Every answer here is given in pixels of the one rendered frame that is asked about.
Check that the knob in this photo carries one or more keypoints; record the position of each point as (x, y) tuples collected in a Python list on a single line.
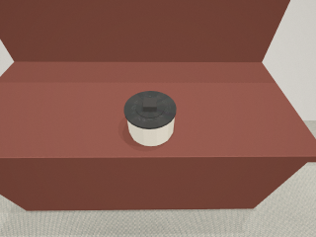
[(149, 103)]

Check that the table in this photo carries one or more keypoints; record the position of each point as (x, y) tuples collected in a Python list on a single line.
[(64, 138)]

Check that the pot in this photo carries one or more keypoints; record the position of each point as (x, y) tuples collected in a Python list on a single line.
[(151, 137)]

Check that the lid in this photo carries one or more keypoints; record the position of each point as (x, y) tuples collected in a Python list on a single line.
[(150, 119)]

